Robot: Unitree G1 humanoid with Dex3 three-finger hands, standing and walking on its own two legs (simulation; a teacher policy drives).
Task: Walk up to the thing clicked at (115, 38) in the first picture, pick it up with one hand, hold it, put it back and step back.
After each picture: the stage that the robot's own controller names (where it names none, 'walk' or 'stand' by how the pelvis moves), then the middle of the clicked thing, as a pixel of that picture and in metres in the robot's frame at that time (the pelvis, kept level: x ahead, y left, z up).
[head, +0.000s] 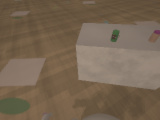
stand; (114, 36) +0.89 -0.22 +0.03
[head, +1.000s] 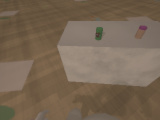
walk; (98, 33) +0.83 -0.02 +0.06
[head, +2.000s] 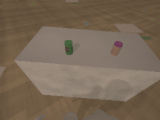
walk; (68, 47) +0.58 +0.22 +0.06
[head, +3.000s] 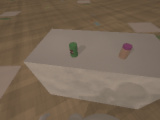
stand; (73, 50) +0.57 +0.19 +0.06
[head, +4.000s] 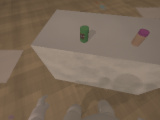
stand; (84, 34) +0.64 +0.09 +0.07
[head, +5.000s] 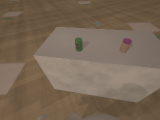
stand; (78, 44) +0.66 +0.15 +0.05
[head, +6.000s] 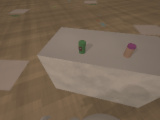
stand; (82, 47) +0.65 +0.12 +0.03
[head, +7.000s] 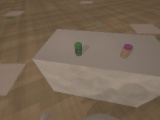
stand; (78, 49) +0.62 +0.15 +0.03
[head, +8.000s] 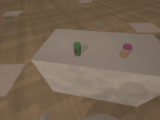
stand; (77, 49) +0.62 +0.16 +0.03
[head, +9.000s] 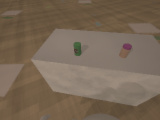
rise first; (77, 49) +0.62 +0.15 +0.03
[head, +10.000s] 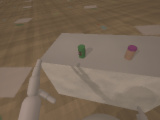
rise first; (81, 51) +0.61 +0.15 +0.03
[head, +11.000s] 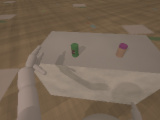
go down; (74, 50) +0.62 +0.15 +0.04
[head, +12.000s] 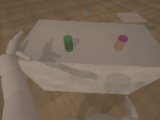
go down; (68, 43) +0.60 +0.15 +0.06
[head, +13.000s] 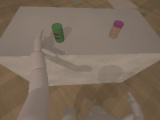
close in; (58, 33) +0.62 +0.18 +0.09
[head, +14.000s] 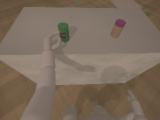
close; (64, 33) +0.62 +0.14 +0.10
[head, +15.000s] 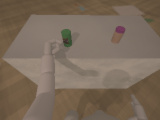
lift; (67, 38) +0.61 +0.15 +0.09
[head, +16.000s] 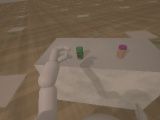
lift; (79, 53) +0.64 +0.14 +0.06
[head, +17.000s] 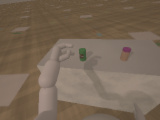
close; (82, 54) +0.62 +0.12 +0.05
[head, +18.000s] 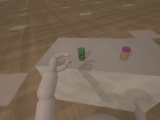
hold; (81, 54) +0.61 +0.13 +0.05
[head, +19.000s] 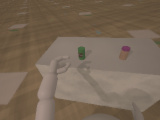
crouch; (81, 53) +0.63 +0.13 +0.05
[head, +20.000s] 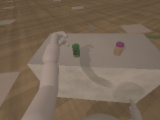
crouch; (76, 50) +0.63 +0.14 +0.04
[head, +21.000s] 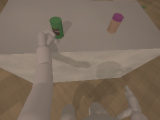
lower; (57, 28) +0.62 +0.15 +0.10
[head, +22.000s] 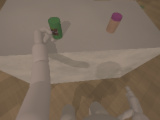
lower; (56, 28) +0.61 +0.15 +0.11
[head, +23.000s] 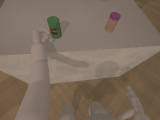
lower; (55, 28) +0.62 +0.15 +0.11
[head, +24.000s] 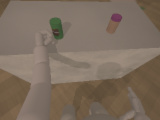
lower; (57, 29) +0.62 +0.15 +0.11
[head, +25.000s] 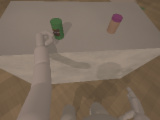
loosen; (57, 29) +0.62 +0.15 +0.11
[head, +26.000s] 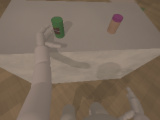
withdraw; (58, 28) +0.63 +0.14 +0.11
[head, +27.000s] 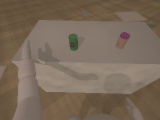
sink last; (73, 42) +0.60 +0.13 +0.08
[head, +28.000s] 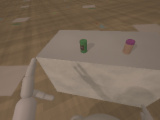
stand; (83, 46) +0.65 +0.14 +0.07
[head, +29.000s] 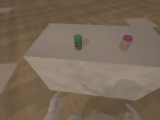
stand; (78, 42) +0.63 +0.13 +0.09
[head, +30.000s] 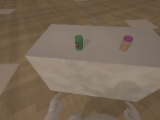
stand; (79, 43) +0.63 +0.13 +0.09
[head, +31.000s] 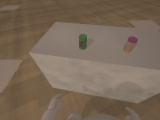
stand; (82, 42) +0.64 +0.12 +0.08
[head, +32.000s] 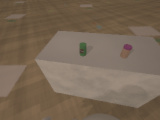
stand; (83, 49) +0.64 +0.11 +0.03
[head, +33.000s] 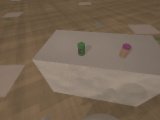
stand; (81, 49) +0.63 +0.12 +0.03
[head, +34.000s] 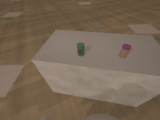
stand; (80, 49) +0.63 +0.13 +0.03
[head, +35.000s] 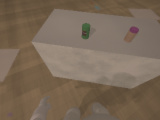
walk; (85, 31) +0.72 +0.08 +0.05
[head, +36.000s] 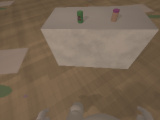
walk; (80, 17) +1.03 +0.20 +0.06
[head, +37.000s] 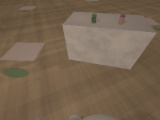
stand; (93, 18) +1.31 +0.06 +0.05
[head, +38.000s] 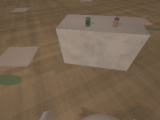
stand; (87, 21) +1.24 +0.11 +0.03
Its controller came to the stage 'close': yes
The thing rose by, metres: 0.00
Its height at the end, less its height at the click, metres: +0.00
